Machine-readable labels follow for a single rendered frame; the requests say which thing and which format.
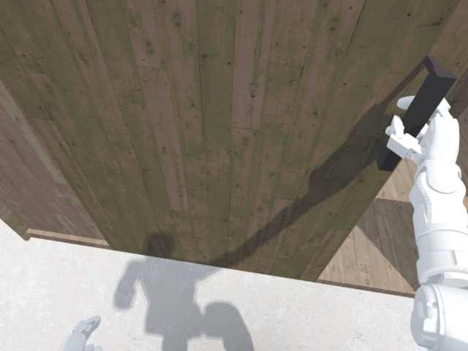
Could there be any right robot upper arm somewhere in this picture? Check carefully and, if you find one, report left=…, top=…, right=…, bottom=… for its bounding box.
left=410, top=283, right=468, bottom=351

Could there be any right robot forearm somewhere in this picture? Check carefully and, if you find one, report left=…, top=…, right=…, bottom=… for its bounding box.
left=409, top=159, right=468, bottom=290

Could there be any handle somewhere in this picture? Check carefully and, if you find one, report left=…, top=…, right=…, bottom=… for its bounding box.
left=376, top=56, right=457, bottom=172

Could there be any right robot hand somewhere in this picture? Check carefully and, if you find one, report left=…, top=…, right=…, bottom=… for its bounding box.
left=385, top=96, right=459, bottom=168

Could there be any left robot hand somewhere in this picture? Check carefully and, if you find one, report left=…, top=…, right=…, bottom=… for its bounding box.
left=58, top=316, right=103, bottom=351

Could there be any wardrobe door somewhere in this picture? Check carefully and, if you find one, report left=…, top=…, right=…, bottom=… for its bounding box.
left=0, top=0, right=468, bottom=282
left=0, top=81, right=106, bottom=241

